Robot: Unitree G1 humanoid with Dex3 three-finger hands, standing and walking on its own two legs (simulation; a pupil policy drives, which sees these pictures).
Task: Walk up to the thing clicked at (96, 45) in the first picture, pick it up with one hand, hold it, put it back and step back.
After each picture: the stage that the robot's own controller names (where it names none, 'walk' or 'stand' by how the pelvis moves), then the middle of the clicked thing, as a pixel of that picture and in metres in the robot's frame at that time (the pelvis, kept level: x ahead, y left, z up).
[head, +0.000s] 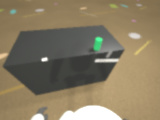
stand; (97, 44) +0.71 -0.07 +0.02
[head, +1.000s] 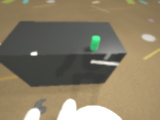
rise first; (94, 43) +0.63 -0.01 +0.05
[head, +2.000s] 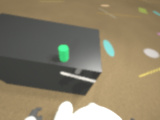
rise first; (63, 53) +0.44 +0.21 +0.05
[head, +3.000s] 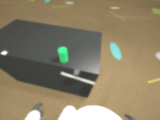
stand; (63, 55) +0.46 +0.23 +0.03
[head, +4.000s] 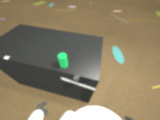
stand; (63, 60) +0.43 +0.22 +0.02
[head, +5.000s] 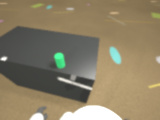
stand; (60, 60) +0.43 +0.25 +0.01
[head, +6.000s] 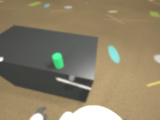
stand; (58, 61) +0.42 +0.26 +0.01
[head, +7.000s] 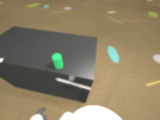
stand; (58, 61) +0.42 +0.26 +0.01
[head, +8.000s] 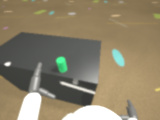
rise first; (62, 64) +0.40 +0.25 +0.02
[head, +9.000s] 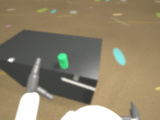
go down; (63, 61) +0.43 +0.25 +0.02
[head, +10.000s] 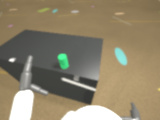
go down; (63, 61) +0.43 +0.25 +0.02
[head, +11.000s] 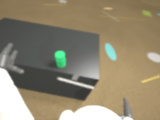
go down; (60, 59) +0.42 +0.21 +0.04
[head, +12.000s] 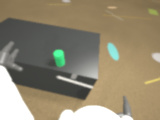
approach; (59, 58) +0.43 +0.23 +0.04
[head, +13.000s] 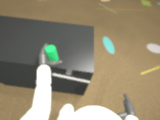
close; (52, 54) +0.43 +0.25 +0.06
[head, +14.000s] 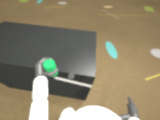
lift; (51, 68) +0.32 +0.25 +0.06
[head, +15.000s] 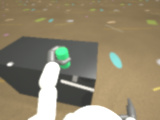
lift; (63, 58) +0.33 +0.17 +0.20
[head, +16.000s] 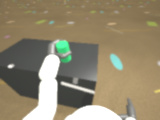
hold; (64, 52) +0.34 +0.17 +0.24
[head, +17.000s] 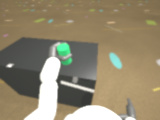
hold; (64, 54) +0.35 +0.17 +0.22
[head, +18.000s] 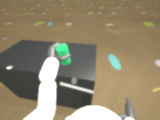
crouch; (63, 54) +0.34 +0.17 +0.22
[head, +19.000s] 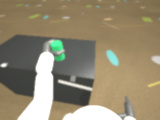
crouch; (58, 51) +0.39 +0.21 +0.20
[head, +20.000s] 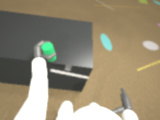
lower; (49, 52) +0.44 +0.25 +0.07
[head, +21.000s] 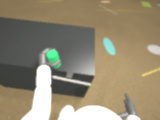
lower; (54, 59) +0.39 +0.23 +0.07
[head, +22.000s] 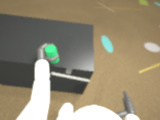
lower; (52, 54) +0.42 +0.24 +0.07
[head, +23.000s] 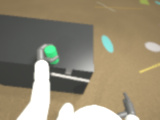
lower; (52, 55) +0.42 +0.24 +0.07
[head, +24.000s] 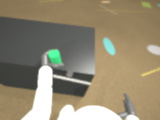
open; (55, 59) +0.39 +0.22 +0.07
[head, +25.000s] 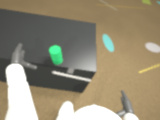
sink last; (56, 55) +0.41 +0.21 +0.07
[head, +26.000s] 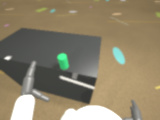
sink last; (63, 61) +0.41 +0.23 +0.05
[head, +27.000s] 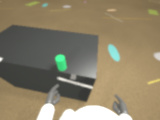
stand; (61, 63) +0.40 +0.22 +0.03
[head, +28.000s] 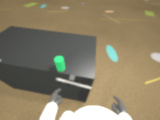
stand; (60, 64) +0.40 +0.23 +0.02
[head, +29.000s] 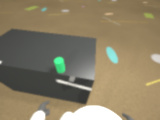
walk; (60, 65) +0.39 +0.23 +0.02
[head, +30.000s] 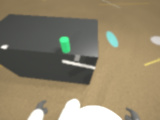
walk; (65, 45) +0.54 +0.21 +0.04
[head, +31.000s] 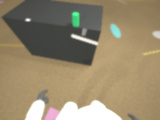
walk; (75, 19) +0.88 +0.19 +0.05
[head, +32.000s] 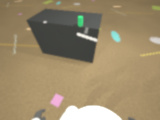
stand; (80, 21) +1.15 +0.21 +0.03
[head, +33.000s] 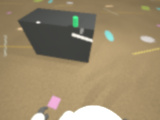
stand; (75, 21) +1.14 +0.23 +0.02
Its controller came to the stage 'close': yes
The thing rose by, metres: 0.21
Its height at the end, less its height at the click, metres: +0.00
